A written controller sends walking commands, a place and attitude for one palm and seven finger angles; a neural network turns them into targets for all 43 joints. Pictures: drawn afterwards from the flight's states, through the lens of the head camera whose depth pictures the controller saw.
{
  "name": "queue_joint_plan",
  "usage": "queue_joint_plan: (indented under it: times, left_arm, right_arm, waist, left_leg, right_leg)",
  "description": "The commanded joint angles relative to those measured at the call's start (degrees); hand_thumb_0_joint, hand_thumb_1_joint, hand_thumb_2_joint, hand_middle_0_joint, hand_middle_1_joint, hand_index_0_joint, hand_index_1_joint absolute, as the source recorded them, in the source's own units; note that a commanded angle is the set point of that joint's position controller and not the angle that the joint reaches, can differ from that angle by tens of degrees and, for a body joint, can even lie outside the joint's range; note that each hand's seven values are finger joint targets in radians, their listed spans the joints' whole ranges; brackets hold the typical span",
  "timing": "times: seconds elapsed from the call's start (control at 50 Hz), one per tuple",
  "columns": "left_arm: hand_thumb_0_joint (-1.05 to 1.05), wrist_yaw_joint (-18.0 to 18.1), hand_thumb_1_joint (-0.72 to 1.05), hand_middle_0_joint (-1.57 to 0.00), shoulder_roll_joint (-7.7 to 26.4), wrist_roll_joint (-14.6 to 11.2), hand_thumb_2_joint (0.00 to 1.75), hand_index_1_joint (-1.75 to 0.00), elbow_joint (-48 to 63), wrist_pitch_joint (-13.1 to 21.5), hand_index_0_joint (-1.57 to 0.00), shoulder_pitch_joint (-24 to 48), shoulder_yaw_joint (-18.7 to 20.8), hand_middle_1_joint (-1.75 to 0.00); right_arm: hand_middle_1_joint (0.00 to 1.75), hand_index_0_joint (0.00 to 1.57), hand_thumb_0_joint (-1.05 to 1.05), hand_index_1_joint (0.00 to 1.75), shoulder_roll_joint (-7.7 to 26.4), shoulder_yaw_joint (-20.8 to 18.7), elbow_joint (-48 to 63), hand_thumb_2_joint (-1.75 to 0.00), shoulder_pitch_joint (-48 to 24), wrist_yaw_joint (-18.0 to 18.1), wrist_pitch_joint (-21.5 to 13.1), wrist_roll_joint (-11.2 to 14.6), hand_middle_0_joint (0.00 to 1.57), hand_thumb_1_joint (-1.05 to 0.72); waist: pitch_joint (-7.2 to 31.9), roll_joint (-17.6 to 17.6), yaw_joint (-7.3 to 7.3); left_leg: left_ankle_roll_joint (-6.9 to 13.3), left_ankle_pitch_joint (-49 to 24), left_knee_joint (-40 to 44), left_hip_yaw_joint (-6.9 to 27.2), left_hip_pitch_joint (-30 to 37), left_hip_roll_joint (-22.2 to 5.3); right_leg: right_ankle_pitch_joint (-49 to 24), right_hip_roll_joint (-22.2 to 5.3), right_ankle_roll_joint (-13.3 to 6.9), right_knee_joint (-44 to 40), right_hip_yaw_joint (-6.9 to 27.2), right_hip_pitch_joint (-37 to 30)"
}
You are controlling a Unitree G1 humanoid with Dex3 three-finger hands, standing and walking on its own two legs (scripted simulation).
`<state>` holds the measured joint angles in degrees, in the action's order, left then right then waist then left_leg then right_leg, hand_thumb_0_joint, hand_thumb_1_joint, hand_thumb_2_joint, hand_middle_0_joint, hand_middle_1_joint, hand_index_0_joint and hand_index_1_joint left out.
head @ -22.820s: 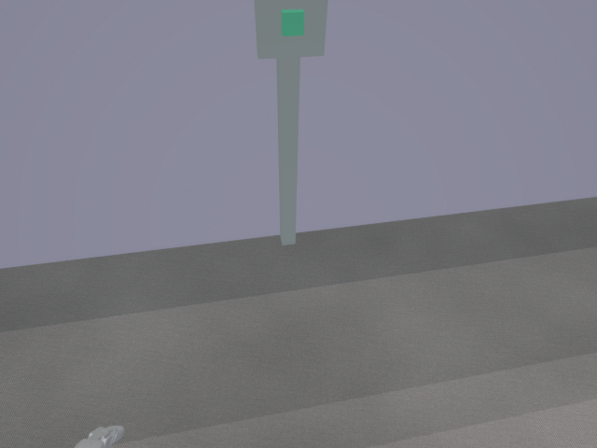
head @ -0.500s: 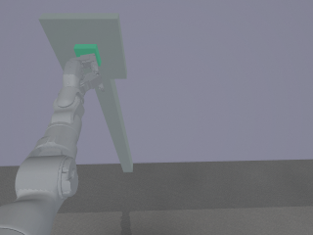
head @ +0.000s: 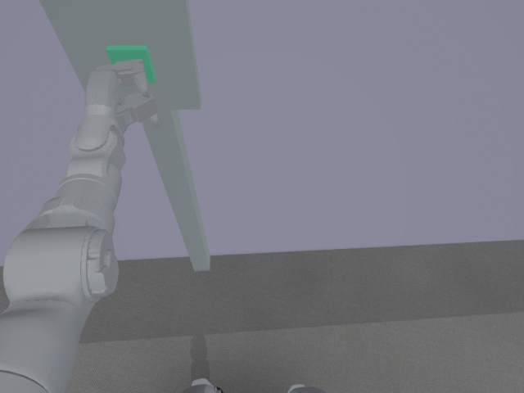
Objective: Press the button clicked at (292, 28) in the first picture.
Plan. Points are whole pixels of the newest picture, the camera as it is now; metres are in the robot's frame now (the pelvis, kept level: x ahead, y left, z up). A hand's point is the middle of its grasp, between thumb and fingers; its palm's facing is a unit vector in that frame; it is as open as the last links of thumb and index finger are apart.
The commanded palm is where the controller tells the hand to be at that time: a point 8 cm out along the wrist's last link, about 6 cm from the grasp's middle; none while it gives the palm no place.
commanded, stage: pull the fist back off the button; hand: left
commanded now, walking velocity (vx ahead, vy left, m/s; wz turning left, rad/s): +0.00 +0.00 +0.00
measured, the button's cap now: (133, 61) +0.57 +0.15 +0.18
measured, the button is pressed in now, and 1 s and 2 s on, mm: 9 0 0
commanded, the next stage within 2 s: draw the hand back to the body in 1.08 s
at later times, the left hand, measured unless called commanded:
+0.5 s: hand (153, 108) +0.50 +0.12 +0.15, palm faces -0.02 -1.00 +0.00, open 3.1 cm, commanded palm +0.48 +0.17 +0.15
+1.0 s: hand (141, 145) +0.44 +0.13 +0.14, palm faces -0.02 -1.00 +0.00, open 3.1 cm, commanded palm +0.41 +0.18 +0.15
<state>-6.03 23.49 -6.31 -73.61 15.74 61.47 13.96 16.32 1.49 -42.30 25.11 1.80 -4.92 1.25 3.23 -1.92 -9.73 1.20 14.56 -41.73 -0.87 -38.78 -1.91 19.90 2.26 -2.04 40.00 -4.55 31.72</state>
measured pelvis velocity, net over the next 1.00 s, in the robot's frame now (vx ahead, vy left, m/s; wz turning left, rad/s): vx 0.04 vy -0.01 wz -0.01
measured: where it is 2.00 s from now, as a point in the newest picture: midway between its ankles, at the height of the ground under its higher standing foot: outside the picture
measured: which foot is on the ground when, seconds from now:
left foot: down 0.00-1.00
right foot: down 0.00-1.00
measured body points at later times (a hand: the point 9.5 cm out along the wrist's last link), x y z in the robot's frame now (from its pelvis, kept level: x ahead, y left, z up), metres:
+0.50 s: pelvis +0.01 +0.01 +0.00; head +0.06 +0.01 +0.45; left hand +0.50 +0.17 +0.15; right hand +0.01 -0.25 -0.12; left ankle +0.06 +0.11 -0.71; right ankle +0.00 -0.10 -0.71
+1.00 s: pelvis +0.04 -0.01 +0.01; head +0.05 -0.03 +0.46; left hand +0.43 +0.19 +0.14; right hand +0.16 -0.27 -0.09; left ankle +0.06 +0.11 -0.71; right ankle +0.00 -0.10 -0.71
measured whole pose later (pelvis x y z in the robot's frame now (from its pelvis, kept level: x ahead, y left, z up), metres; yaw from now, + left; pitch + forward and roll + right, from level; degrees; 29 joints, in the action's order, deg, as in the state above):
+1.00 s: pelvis +0.04 -0.01 +0.01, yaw +0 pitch +5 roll +0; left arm -7.3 13.3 -11.0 -34.8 7.2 27.8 9.9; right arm 15.4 0.5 -34.9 17.3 1.5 -1.7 3.4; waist 4.8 -2.2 -1.7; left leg 0.3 17.0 -37.3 -2.1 -25.3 -1.6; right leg 22.3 2.2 -2.7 36.2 -3.0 18.9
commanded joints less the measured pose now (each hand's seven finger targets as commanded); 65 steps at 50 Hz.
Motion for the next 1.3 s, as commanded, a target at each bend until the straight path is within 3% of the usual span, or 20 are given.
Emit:
queue_joint_plan:
  times: [0.0, 0.06, 0.14, 0.18, 0.28, 0.36, 0.42, 0.46, 0.64, 0.72, 0.76, 0.84, 0.86, 0.88, 1.02, 1.12, 1.16, 1.24, 1.26, 1.28]
  left_arm:
    - [0.0, 2.2, 0.9, -1.3, 9.3, -0.7, 0.9, -1.5, 15.3, 3.9, -1.3, 39.0, 0.0, -1.5]
    - [0.0, 2.7, 0.9, -1.3, 11.6, -0.5, 0.9, -1.5, 13.9, 4.0, -1.3, 38.4, 1.7, -1.5]
    - [0.0, 2.8, 0.9, -1.3, 9.2, 0.1, 0.9, -1.5, 13.9, 3.9, -1.3, 37.9, 0.4, -1.5]
    - [0.0, 3.0, 0.9, -1.3, 11.4, 0.2, 0.9, -1.5, 13.2, 3.9, -1.3, 36.5, 2.7, -1.5]
    - [0.0, 2.6, 0.9, -1.3, 7.0, 0.2, 0.9, -1.5, 16.0, 4.4, -1.3, 34.2, 0.5, -1.5]
    - [0.0, 2.9, 0.9, -1.3, 6.3, -0.3, 0.9, -1.5, 18.5, 4.5, -1.3, 30.9, 0.9, -1.5]
    - [0.0, 2.7, 0.9, -1.3, 5.9, -0.6, 0.9, -1.5, 21.2, 4.7, -1.3, 26.9, 1.3, -1.5]
    - [0.0, 2.5, 0.9, -1.3, 3.4, -1.0, 0.9, -1.5, 23.0, 4.5, -1.3, 23.9, 0.0, -1.5]
    - [0.0, 1.8, 0.9, -1.3, 3.6, -1.9, 0.9, -1.5, 29.8, 1.4, -1.3, 11.0, 1.1, -1.5]
    - [0.0, 1.0, 0.9, -1.3, 4.3, -3.1, 0.9, -1.5, 35.9, -0.4, -1.3, 2.6, 2.5, -1.5]
    - [0.0, 0.4, 0.9, -1.3, 3.2, -3.4, 0.9, -1.5, 42.3, -0.6, -1.3, -0.5, 1.5, -1.5]
    - [0.0, -0.7, 0.9, -1.3, -0.2, -4.5, 0.9, -1.5, 49.4, -2.5, -1.3, -5.5, -1.4, -1.5]
    - [0.0, -0.8, 0.9, -1.3, -0.2, -4.8, 0.9, -1.5, 50.1, -3.0, -1.3, -6.0, -1.6, -1.5]
    - [0.0, -1.1, 0.9, -1.3, 0.4, -5.3, 0.9, -1.5, 49.9, -3.9, -1.3, -8.7, -0.6, -1.5]
    - [0.0, -1.5, 0.9, -1.3, -0.6, -6.0, 0.9, -1.5, 56.3, -6.4, -1.3, -5.2, -3.2, -1.5]
    - [0.0, -1.4, 0.9, -1.3, -2.0, -6.5, 0.9, -1.5, 53.9, -6.6, -1.3, -5.8, -4.0, -1.5]
    - [0.0, -1.6, 0.9, -1.3, -1.0, -6.3, 0.9, -1.5, 50.7, -7.3, -1.3, -6.6, -3.4, -1.5]
    - [0.0, -2.5, 0.9, -1.3, 0.7, -6.4, 0.9, -1.5, 52.8, -9.2, -1.3, -16.7, -0.6, -1.5]
    - [0.0, -2.5, 0.9, -1.3, 3.0, -6.6, 0.9, -1.5, 53.5, -9.3, -1.3, -19.5, 1.7, -1.5]
    - [0.0, -3.0, 0.9, -1.3, 1.9, -7.0, 0.9, -1.5, 55.2, -9.7, -1.3, -21.9, 1.2, -1.5]
  right_arm:
    - [0.3, 0.2, 0.0, 0.3, 9.6, -3.2, 3.5, -0.9, 6.3, 0.5, -2.0, -0.3, 0.2, -0.9]
    - [0.3, 0.2, 0.0, 0.3, 10.1, -3.0, 3.4, -0.9, 6.8, 0.5, -2.2, -0.5, 0.2, -0.9]
    - [0.3, 0.2, 0.0, 0.3, 9.8, -3.2, 3.8, -0.9, 6.5, 0.1, -2.4, -0.7, 0.2, -0.9]
    - [0.3, 0.2, 0.0, 0.3, 10.0, -3.3, 4.1, -0.9, 6.6, 0.1, -2.3, -0.8, 0.2, -0.9]
    - [0.3, 0.2, 0.0, 0.3, 9.4, -3.6, 5.0, -0.9, 5.9, -0.6, -2.2, -1.0, 0.2, -0.9]
    - [0.3, 0.2, 0.0, 0.3, 9.3, -3.8, 5.8, -0.9, 5.2, -0.8, -1.9, -1.0, 0.2, -0.9]
    - [0.3, 0.2, 0.0, 0.3, 9.0, -4.1, 6.7, -0.9, 4.1, -1.0, -1.5, -0.7, 0.2, -0.9]
    - [0.3, 0.2, 0.0, 0.3, 8.5, -4.1, 7.4, -0.9, 3.4, -1.1, -1.5, -0.5, 0.2, -0.9]
    - [0.3, 0.2, 0.0, 0.3, 7.4, -4.0, 10.2, -0.9, -0.4, -0.8, -0.1, 0.7, 0.2, -0.9]
    - [0.3, 0.2, 0.0, 0.3, 7.1, -4.0, 12.3, -0.9, -2.5, -0.6, 0.5, 1.1, 0.2, -0.9]
    - [0.3, 0.2, 0.0, 0.3, 6.7, -4.0, 13.6, -0.9, -3.9, -0.7, 0.6, 1.3, 0.2, -0.9]
    - [0.3, 0.2, 0.0, 0.3, 6.1, -3.9, 14.3, -0.9, -6.4, -0.6, 0.7, 1.8, 0.2, -0.9]
    - [0.3, 0.2, 0.0, 0.3, 6.1, -3.8, 14.3, -0.9, -6.8, -0.4, 0.7, 1.8, 0.2, -0.9]
    - [0.3, 0.2, 0.0, 0.3, 6.2, -3.9, 14.3, -0.9, -7.4, -0.1, 0.8, 2.0, 0.2, -0.9]
    - [0.3, 0.2, 0.0, 0.3, 5.6, -3.0, 13.9, -0.9, -11.0, 1.2, 1.0, 2.2, 0.2, -0.9]
    - [0.3, 0.2, 0.0, 0.3, 5.4, -2.4, 13.2, -0.9, -11.9, 1.6, 0.9, 2.0, 0.2, -0.9]
    - [0.3, 0.2, 0.0, 0.3, 5.7, -2.2, 12.9, -0.9, -11.7, 1.6, 1.3, 1.9, 0.2, -0.9]
    - [0.3, 0.2, 0.0, 0.3, 5.4, -2.0, 15.5, -0.9, -13.5, 1.2, 1.8, 2.0, 0.2, -0.9]
    - [0.3, 0.2, 0.0, 0.3, 5.6, -2.0, 16.0, -0.9, -13.5, 1.0, 1.9, 1.9, 0.2, -0.9]
    - [0.3, 0.2, 0.0, 0.3, 5.3, -1.8, 17.0, -0.9, -14.7, 0.9, 1.9, 2.1, 0.2, -0.9]
  waist:
    - [19.0, -3.1, -4.36]
    - [18.6, -1.2, -4.14]
    - [18.8, -3.3, -3.76]
    - [19.4, -1.5, -3.14]
    - [21.0, -3.7, -1.94]
    - [21.2, -2.3, -0.93]
    - [22.8, -2.4, 0.87]
    - [22.7, -1.4, 1.4]
    - [19.7, 0.5, 4.72]
    - [20.5, 3.7, 6.45]
    - [22.0, 1.9, 7.43]
    - [19.5, 1.1, 7.37]
    - [18.1, 3.4, 6.79]
    - [17.3, 3.6, 7.4]
    - [15.6, 0.5, 6.33]
    - [16.6, 1.3, 6.54]
    - [15.4, 3.8, 6.47]
    - [17.8, 2.1, 10.21]
    - [18.4, 4.3, 10.99]
    - [17.3, 4.7, 11.39]
  left_leg:
    - [1.3, 4.7, 4.9, 4.2, 21.6, 0.6]
    - [1.3, 5.8, 5.0, 4.6, 20.0, 0.5]
    - [0.9, 5.9, 5.0, 5.1, 21.9, 0.5]
    - [1.0, 5.0, 4.8, 5.1, 21.2, 0.5]
    - [0.6, 1.4, 4.1, 5.6, 24.8, 0.4]
    - [0.7, -0.1, 4.0, 5.1, 25.1, 0.5]
    - [0.5, -2.7, 3.9, 4.7, 26.4, 0.5]
    - [0.7, -4.6, 3.7, 4.3, 27.1, 0.6]
    - [1.1, -8.7, 4.5, 1.7, 25.1, 1.3]
    - [1.7, -12.1, 4.8, 0.3, 24.3, 1.7]
    - [1.8, -14.7, 4.8, -0.1, 25.8, 2.0]
    - [2.0, -15.4, 5.1, -0.4, 27.4, 2.2]
    - [2.3, -15.2, 5.0, -0.4, 27.2, 2.3]
    - [2.2, -14.4, 5.4, -0.5, 26.4, 2.3]
    - [2.1, -12.5, 6.2, 0.4, 29.3, 2.8]
    - [1.8, -12.7, 6.5, 1.0, 29.9, 3.0]
    - [1.9, -12.0, 6.6, 1.1, 28.4, 3.1]
    - [1.7, -13.9, 7.9, 0.4, 27.9, 3.3]
    - [1.8, -14.3, 8.0, 0.5, 27.1, 3.3]
    - [1.8, -13.8, 8.5, 0.0, 26.3, 3.3]
  right_leg:
    - [-0.8, 0.6, 2.0, -8.7, 4.1, 6.1]
    - [0.1, 0.5, 1.9, -8.4, 4.0, 5.5]
    - [0.2, 0.6, 1.5, -7.5, 3.3, 7.8]
    - [-0.3, 0.6, 1.6, -7.3, 3.3, 6.6]
    - [-2.5, 0.8, 1.1, -6.2, 2.5, 7.7]
    - [-3.6, 1.0, 0.9, -6.0, 2.3, 6.0]
    - [-5.4, 1.1, 0.8, -5.8, 2.3, 4.1]
    - [-7.1, 1.3, 0.7, -5.8, 2.0, 3.1]
    - [-14.8, 1.0, 0.9, -6.6, 2.8, -4.0]
    - [-21.9, 0.6, 1.2, -6.9, 3.4, -9.9]
    - [-25.4, 0.4, 1.2, -6.7, 3.7, -12.4]
    - [-27.9, 0.1, 1.6, -7.7, 3.8, -12.6]
    - [-28.6, 0.1, 1.9, -8.1, 3.9, -12.7]
    - [-28.8, -0.2, 2.1, -8.5, 4.2, -13.2]
    - [-25.8, -0.8, 2.0, -10.1, 4.5, -12.2]
    - [-25.5, -1.1, 1.8, -10.0, 4.2, -12.8]
    - [-25.1, -1.2, 2.1, -10.2, 4.3, -13.0]
    - [-29.3, -1.9, 1.9, -9.7, 4.5, -17.9]
    - [-30.4, -2.0, 2.2, -9.6, 4.5, -19.7]
    - [-31.6, -2.3, 2.4, -9.8, 4.7, -20.5]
